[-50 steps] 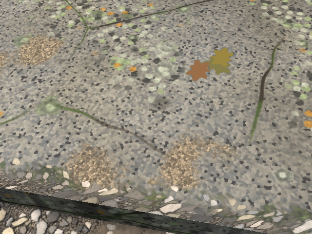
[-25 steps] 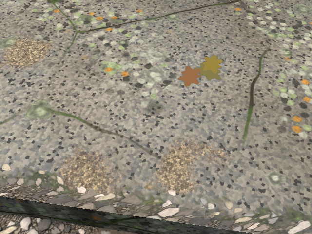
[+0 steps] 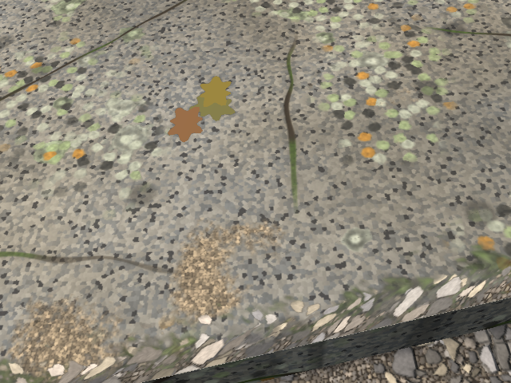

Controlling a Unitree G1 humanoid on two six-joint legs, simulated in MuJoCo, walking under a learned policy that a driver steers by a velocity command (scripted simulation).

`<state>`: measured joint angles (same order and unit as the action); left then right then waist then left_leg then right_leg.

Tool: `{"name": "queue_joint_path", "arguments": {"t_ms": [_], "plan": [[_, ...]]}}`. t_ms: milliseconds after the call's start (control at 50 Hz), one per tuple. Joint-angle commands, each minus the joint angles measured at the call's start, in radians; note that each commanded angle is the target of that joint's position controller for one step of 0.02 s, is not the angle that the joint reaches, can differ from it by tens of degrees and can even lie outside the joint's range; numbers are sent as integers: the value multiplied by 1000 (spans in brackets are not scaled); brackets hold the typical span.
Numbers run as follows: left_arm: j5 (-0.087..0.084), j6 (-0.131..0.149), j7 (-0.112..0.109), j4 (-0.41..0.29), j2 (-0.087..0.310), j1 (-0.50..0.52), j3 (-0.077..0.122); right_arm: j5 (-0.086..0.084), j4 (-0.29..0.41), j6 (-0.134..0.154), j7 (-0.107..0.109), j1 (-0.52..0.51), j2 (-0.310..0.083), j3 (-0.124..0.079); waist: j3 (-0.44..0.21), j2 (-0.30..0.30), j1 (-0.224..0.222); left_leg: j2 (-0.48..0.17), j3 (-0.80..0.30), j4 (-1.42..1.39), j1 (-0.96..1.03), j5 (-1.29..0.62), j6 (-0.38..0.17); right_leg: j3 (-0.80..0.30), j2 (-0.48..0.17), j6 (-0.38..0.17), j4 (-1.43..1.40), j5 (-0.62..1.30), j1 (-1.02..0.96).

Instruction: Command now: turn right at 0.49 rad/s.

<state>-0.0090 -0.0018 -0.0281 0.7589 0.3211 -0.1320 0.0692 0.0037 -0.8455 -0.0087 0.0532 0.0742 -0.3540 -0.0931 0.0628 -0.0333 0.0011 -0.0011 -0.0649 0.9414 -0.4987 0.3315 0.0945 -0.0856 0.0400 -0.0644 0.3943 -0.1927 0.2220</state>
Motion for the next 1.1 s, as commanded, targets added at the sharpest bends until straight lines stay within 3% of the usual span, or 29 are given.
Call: {"name": "queue_joint_path", "arguments": {"t_ms": [20, 160, 200, 220, 240, 280, 320, 340, 420, 460, 500, 540, 600, 640, 680, 700, 720, 740, 760, 780, 800, 840, 880, 900, 960, 1000, 1040, 1080, 1100], "plan": [[4, 3, -7, -64, 180, 29, 41, -2, 56, 16, -2, -24, -73, -11, -122, 182, -18, -4, -7, -102, -41, -23, 12, -231, -235, -157, -82, 211, -147], [31, -2, 5, -20, 75, 73, -23, -2, 19, 45, -39, 27, -30, 18, -134, 163, -3, -40, 48, -442, 279, -111, -26, -171, -220, -130, -29, 284, -58], [37, 12, 9, 14, 71, 18, -32, 16, 15, 53, -42, 29, -57, 24, -131, 97, -4, -70, -10, -602, 413, -364, -60, -137, -158, -49, -24, 117, -24], [63, 5, 18, 31, 92, -50, -28, 59, -14, 27, -45, 89, -64, 40, -124, 22, -33, -165, -136, -615, 465, -463, -89, -87, -101, -1, 0, 8, 6], [57, -3, 22, 42, 72, -70, -31, 35, -25, 12, -51, 45, -109, 30, -89, -81, -74, -166, -160, -600, 377, -397, -145, -42, -49, 19, -73, -57, -34], [57, -4, 17, 50, 101, 12, -27, 16, -24, 1, -65, 42, -94, 26, -53, -76, -12, -114, -168, -641, 291, -146, -160, 13, -32, 28, -16, -105, -89], [51, 6, 16, 42, 88, 18, -28, 13, -37, -2, -62, 62, -102, 20, -48, -119, -16, -93, -205, -654, 251, 51, -184, 47, -18, 23, 34, -195, -90], [6, 24, -2, 16, 100, 49, -12, -31, -12, 32, -39, 36, -119, 11, -57, -126, -26, -84, -207, -640, 224, 193, -204, 66, -6, 29, 63, -231, -66], [7, 77, -11, 31, 80, -60, -5, -34, 48, 77, -30, -23, -30, 28, -17, -8, -83, -17, -186, -484, 26, 162, -191, -44, -98, -30, -30, -282, -178], [-3, 88, -8, 64, 171, -153, 26, -37, 118, 99, -42, -75, 30, 48, 14, 233, -86, 35, 0, -179, -245, 93, -134, -342, -364, -166, -170, -132, -360], [30, 89, -11, 67, 134, -199, 28, -40, 137, 93, -47, -75, -31, 34, 19, 100, -85, -63, -31, 88, -407, 271, -123, -355, -491, -231, -147, 294, -432], [12, 73, -9, 46, 123, -139, 29, -48, 162, 71, -58, -89, 4, 47, 19, 93, -63, -115, -17, 31, -417, 193, -119, -196, -442, -160, -185, 317, -430], [4, 64, -14, 29, 157, -83, 34, -36, 195, 73, -100, -104, 49, 68, -33, 129, -44, -69, 99, -162, -111, -74, -106, 82, -276, -60, -185, 473, -239], [1, 71, -13, 19, 194, -95, 45, -29, 191, 69, -108, -45, 2, 46, -117, 160, -14, 25, 174, -239, 124, -145, -108, 173, -236, -30, -68, 735, -171], [-23, 74, -9, -4, 173, -62, 34, -20, 132, 38, -95, 207, -59, 4, -240, 172, 122, 80, 198, -258, 448, -193, -162, 233, -225, 8, 218, 804, -44], [-17, 88, -1, -15, 131, -51, 19, -20, 101, 22, -76, 330, -103, -23, -257, 103, 194, 80, 153, -320, 642, -221, -204, 244, -198, 52, 451, 567, 132], [38, 102, 13, -38, 0, -36, -20, -21, 65, 16, -54, 404, -164, -31, -188, -149, 183, -48, -78, -389, 761, -314, -251, 205, -117, 92, 803, -321, 432], [18, 123, 21, -79, -43, -151, -48, 13, 139, 32, -57, 359, -267, -33, -362, -257, 91, -374, -756, -600, 825, -266, -488, 41, -5, 112, 1118, -458, 594], [-19, 128, 31, -61, 70, -121, -19, 6, 131, 41, -70, 353, -179, -27, -320, -64, 135, -376, -791, -705, 778, 62, -518, -37, -47, 114, 1212, -326, 691], [-33, 133, 37, -69, 84, -92, -16, -8, 107, 41, -73, 335, -126, -13, -161, -21, 103, -335, -675, -723, 658, 248, -476, -2, -84, 91, 1191, -228, 768], [-12, 130, 30, -63, 68, -86, -20, -9, 120, 42, -77, 274, -90, 2, -86, 41, 60, -285, -597, -713, 523, 265, -430, 12, -116, 91, 1179, -166, 749], [12, 106, 25, -71, 53, -100, -21, 16, 158, 43, -74, 168, -50, 27, -14, 4, -15, -208, -471, -716, 286, 158, -397, 11, -137, 91, 1234, -90, 693], [22, 90, 28, -94, 5, -120, -32, 9, 147, 46, -63, 184, -35, 36, -9, -32, -42, -167, -382, -693, 189, 20, -398, 46, -126, 99, 1341, -59, 747], [11, 77, 22, -84, -60, -129, -48, 12, 104, 40, -61, 263, -17, 44, -24, -98, -22, -180, -373, -687, 196, -41, -419, 100, -88, 115, 1626, -124, 835], [-28, 64, 21, -124, -161, -80, -95, 3, -32, 21, -71, 428, 55, 78, 52, -118, 5, -229, -346, -665, 296, 12, -374, 104, -91, 91, 2041, -234, 1224], [-37, 85, 24, -186, -214, 39, -132, 6, -100, 9, -68, 512, 86, 93, 90, -45, 41, -248, -307, -626, 403, -24, -310, 37, -64, 48, 2136, -238, 1442], [-23, 105, 42, -283, -241, 186, -172, -2, -101, 6, -59, 464, 104, 108, 112, 27, 34, -151, -155, -650, 246, -73, -201, 67, -62, 29, 1770, -95, 1366], [-13, 100, 49, -345, -232, 272, -185, -6, -116, 9, -30, 471, 108, 125, 47, -21, 37, -150, -111, -803, 58, -176, -230, 201, -64, 59, 1527, 26, 1126], [9, 90, 48, -365, -236, 276, -192, -7, -135, 9, -16, 508, 66, 113, -29, -63, 29, -170, -110, -895, 74, -316, -265, 296, -88, 64, 1457, 20, 965]]}}
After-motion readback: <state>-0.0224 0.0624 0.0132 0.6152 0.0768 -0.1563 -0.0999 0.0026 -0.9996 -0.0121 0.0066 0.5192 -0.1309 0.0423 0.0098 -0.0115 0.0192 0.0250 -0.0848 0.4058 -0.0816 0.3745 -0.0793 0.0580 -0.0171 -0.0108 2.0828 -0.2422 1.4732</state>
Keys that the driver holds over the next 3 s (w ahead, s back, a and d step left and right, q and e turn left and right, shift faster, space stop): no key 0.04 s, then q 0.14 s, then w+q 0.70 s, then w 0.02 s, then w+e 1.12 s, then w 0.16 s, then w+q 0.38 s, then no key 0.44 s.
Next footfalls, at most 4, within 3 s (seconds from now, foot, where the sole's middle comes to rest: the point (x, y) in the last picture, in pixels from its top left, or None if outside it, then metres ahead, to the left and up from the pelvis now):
0.20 left None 0.07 0.16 -0.79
0.72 left None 0.22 0.22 -0.79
1.22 right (210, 305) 0.57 0.19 -0.60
1.70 left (130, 203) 0.89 0.43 -0.60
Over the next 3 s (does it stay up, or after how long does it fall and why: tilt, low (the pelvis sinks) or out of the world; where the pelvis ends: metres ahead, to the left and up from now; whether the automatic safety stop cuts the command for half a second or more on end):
stays up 1.35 0.28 0.18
